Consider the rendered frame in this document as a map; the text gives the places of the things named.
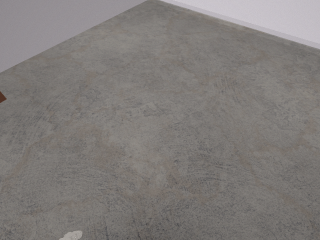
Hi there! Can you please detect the left robot hand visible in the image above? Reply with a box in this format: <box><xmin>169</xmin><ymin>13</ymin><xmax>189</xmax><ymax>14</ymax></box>
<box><xmin>59</xmin><ymin>230</ymin><xmax>83</xmax><ymax>240</ymax></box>

